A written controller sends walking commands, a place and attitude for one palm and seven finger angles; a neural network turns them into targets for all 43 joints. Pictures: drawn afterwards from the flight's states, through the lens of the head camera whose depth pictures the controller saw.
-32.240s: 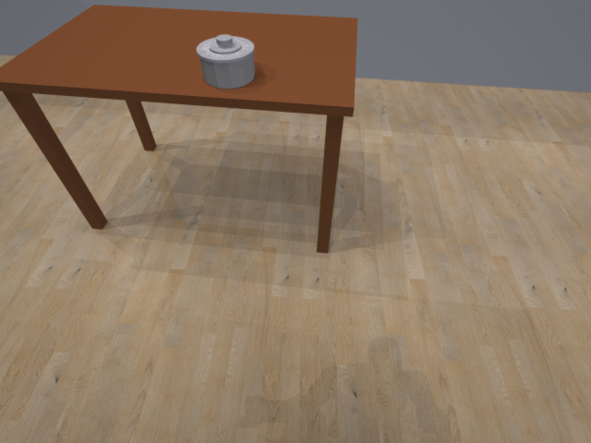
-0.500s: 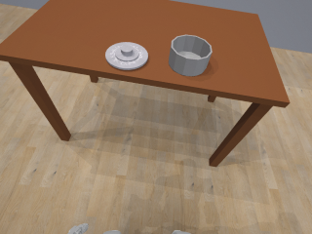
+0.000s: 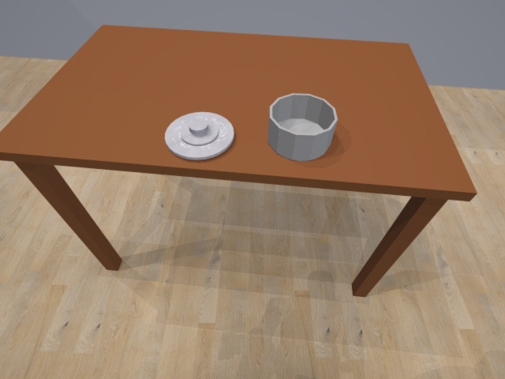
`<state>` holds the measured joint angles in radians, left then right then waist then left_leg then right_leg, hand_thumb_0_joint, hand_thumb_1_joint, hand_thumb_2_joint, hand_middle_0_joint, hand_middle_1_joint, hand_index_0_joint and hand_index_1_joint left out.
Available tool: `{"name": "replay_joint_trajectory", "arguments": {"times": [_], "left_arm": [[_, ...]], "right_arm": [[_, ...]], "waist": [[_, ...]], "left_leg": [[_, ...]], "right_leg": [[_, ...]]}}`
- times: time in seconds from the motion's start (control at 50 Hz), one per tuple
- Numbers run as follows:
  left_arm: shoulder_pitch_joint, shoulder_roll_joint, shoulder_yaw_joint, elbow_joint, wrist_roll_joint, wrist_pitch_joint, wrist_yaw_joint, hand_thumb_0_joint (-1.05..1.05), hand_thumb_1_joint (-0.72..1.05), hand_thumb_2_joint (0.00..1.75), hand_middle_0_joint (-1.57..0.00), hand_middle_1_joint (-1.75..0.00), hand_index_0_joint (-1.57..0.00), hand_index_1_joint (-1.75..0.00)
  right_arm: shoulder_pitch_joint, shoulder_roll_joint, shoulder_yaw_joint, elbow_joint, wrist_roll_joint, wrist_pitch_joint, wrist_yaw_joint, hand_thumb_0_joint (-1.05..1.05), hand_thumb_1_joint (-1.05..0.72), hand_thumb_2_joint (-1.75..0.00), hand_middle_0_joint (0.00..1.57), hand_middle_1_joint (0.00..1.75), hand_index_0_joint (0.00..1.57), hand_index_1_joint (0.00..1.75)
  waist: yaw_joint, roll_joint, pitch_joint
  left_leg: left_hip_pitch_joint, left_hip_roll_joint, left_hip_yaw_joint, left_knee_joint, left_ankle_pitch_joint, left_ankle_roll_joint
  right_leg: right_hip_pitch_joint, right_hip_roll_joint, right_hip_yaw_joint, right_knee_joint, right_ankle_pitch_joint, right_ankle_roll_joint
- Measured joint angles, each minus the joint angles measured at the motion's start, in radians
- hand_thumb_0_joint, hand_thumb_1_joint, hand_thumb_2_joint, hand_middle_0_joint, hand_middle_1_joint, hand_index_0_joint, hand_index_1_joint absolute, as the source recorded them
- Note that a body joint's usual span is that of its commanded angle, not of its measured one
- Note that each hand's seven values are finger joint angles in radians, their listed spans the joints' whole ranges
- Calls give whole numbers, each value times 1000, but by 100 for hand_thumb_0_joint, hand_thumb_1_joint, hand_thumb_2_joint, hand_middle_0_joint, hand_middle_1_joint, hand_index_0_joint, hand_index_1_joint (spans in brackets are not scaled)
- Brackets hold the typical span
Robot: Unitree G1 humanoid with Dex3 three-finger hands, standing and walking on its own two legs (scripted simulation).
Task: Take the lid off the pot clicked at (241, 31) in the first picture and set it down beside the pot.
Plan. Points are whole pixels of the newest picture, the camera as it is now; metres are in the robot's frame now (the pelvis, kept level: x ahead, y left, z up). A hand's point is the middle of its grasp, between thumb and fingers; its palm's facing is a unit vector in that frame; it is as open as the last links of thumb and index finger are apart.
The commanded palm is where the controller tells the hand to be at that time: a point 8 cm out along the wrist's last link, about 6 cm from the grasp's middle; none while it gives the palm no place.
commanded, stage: stop stepping back and stand still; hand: left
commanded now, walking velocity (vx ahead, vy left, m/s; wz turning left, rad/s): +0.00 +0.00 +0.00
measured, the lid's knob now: (198, 126) +0.65 +0.16 -0.01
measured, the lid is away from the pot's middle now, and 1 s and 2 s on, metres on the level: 0.25 0.25 0.25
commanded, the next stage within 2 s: let the arm hang, fingers relaxed in 0.28 s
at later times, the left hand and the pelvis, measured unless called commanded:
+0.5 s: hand out of the picture +0.05 +0.18 -0.17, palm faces +0.03 -0.98 -0.19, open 7.3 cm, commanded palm none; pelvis +0.00 +0.00 +0.00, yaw -2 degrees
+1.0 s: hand out of the picture -0.01 +0.17 -0.18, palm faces +0.02 -0.98 -0.17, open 7.2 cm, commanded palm none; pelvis -0.02 +0.00 +0.01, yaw -2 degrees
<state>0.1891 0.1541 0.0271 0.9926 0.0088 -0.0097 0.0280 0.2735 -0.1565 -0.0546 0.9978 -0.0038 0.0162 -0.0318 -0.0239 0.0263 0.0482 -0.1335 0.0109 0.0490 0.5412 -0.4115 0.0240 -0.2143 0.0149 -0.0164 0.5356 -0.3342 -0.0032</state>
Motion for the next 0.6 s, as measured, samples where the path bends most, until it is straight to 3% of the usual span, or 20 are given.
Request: {"name": "replay_joint_trajectory", "arguments": {"times": [0.16, 0.6], "left_arm": [[-33, -13, 10, 1, -7, 10, 8, 1, 91, 90, -20, -30, -20, -30], [50, -1, 24, 50, -2, 27, 19, 1, 93, 90, -20, -30, -20, -30]], "right_arm": [[29, 38, 8, 32, -7, -17, -15, 0, -92, -90, 20, 30, 20, 30], [60, 73, 11, 61, -6, -11, -19, 0, -91, -90, 20, 30, 20, 30]], "waist": [[-6, -41, 18], [10, -30, 22]], "left_leg": [[35, -3, 19, -48, 6, 2], [54, -1, 33, -55, 20, 8]], "right_leg": [[11, 0, 17, -11, 5, 0], [34, 3, 29, -37, 31, 6]]}}
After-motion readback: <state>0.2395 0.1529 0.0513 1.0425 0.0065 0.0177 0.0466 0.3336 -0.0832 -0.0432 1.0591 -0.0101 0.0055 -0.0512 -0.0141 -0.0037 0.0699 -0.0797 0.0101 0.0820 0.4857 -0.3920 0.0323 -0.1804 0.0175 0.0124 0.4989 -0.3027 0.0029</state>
